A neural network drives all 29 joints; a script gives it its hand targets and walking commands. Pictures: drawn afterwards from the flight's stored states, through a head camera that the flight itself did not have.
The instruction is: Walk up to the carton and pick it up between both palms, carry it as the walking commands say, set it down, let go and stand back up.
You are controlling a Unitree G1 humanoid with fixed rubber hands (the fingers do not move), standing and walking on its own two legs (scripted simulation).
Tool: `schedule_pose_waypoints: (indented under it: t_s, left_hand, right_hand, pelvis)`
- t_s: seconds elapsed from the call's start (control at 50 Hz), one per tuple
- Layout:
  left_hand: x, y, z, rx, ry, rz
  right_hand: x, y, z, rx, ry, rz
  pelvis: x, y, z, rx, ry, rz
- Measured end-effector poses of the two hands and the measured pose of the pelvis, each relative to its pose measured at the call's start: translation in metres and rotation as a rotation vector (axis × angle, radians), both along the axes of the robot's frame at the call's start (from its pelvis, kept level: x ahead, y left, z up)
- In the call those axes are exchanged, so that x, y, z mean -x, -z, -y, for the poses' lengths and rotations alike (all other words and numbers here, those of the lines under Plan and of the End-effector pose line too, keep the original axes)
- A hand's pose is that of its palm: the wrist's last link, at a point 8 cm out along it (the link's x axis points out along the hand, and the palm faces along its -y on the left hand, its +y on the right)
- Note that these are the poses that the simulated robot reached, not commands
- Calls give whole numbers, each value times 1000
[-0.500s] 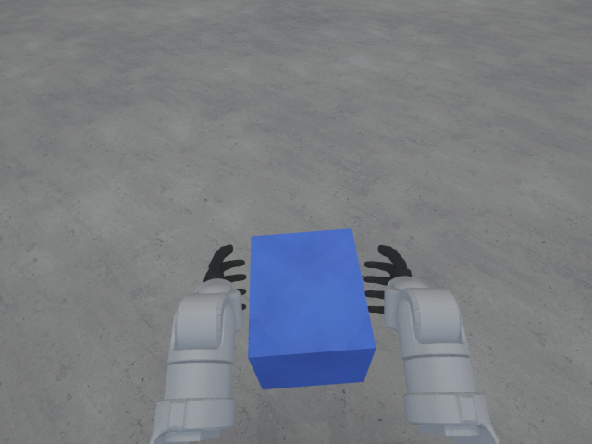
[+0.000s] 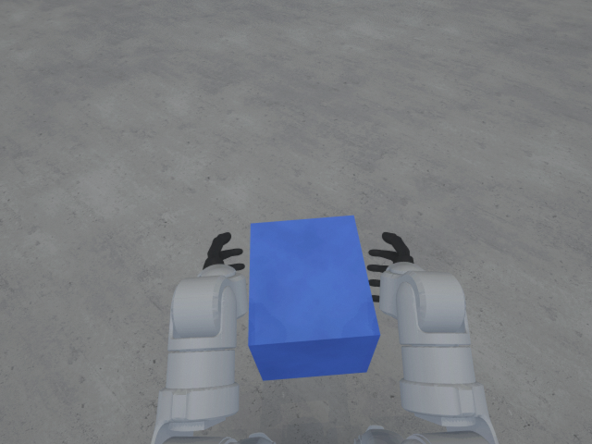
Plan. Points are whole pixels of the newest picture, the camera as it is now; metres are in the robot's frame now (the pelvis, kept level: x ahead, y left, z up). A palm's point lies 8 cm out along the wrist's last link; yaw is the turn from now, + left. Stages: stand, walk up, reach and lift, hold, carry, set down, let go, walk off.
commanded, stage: carry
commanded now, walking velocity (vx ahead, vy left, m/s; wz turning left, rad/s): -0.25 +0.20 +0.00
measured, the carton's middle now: (308, 297) +0.34 +0.00 -0.02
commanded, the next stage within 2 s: none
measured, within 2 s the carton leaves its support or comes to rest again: neither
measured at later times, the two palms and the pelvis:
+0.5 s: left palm (125, 381) +0.20 +0.21 +0.06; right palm (341, 377) +0.20 -0.03 +0.06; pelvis -0.13 +0.08 +0.00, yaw -1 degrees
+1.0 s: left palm out of the picture -0.02 +0.33 +0.08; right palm out of the picture -0.01 +0.09 +0.07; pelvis -0.33 +0.19 +0.00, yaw -1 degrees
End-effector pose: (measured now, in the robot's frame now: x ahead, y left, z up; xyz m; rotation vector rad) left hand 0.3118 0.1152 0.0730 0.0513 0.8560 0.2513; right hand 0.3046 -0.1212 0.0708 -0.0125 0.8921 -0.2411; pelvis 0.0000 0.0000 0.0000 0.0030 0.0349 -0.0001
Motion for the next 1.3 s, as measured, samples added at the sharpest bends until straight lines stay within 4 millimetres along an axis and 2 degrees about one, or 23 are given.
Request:
schedule_pose_waypoints:
  t_s: [0.18,0.26,0.38,0.56,0.68,0.8,0.92,1.0,1.1,1.2,1.3]
  left_hand:
    - [36,10,-23,-30,-75,-30]
    - [51,13,-32,0,-66,-42]
    - [68,12,-58,27,-30,30]
    - [139,3,-103,-1,-94,38]
    - [183,1,-129,10,-42,9]
    - [232,7,-163,56,-16,31]
    - [293,0,-195,36,-83,-10]
    - [329,-6,-210,3,-97,15]
    - [374,-15,-224,-35,-65,-20]
    - [404,-22,-237,-24,-1,-9]
    - [429,-22,-265,3,61,62]
  right_hand:
    - [31,27,-23,-52,-52,-34]
    - [50,25,-33,-25,-35,-53]
    - [73,18,-58,-29,34,20]
    - [126,16,-101,-83,-54,28]
    - [182,10,-127,-41,-28,4]
    - [232,-1,-163,26,11,28]
    - [281,0,-195,-2,-42,-15]
    - [314,2,-210,-33,-60,11]
    - [369,4,-222,-70,-63,-21]
    - [411,-9,-238,-43,29,-7]
    - [449,-15,-266,-32,107,65]
  pelvis:
    - [44,0,-13,19,-1,-13]
    - [62,-5,-25,-14,-15,-29]
    - [96,0,-62,-39,-12,-36]
    - [151,3,-88,-9,10,-34]
    - [195,-3,-123,-8,-17,-24]
    - [244,2,-160,0,4,-2]
    - [296,-4,-180,26,12,-6]
    - [332,2,-192,18,20,-18]
    - [373,-11,-214,-8,11,11]
    - [412,-15,-247,-31,5,11]
    - [452,-2,-291,-27,-13,-2]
